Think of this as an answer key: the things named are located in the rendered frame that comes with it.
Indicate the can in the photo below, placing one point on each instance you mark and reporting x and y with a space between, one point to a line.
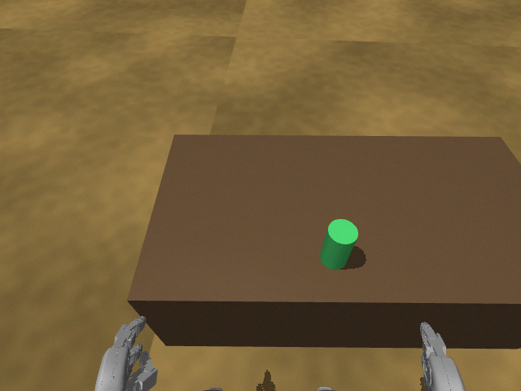
338 244

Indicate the left robot hand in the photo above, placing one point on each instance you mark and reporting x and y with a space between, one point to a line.
118 360

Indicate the right robot hand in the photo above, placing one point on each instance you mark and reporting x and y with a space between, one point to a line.
440 371

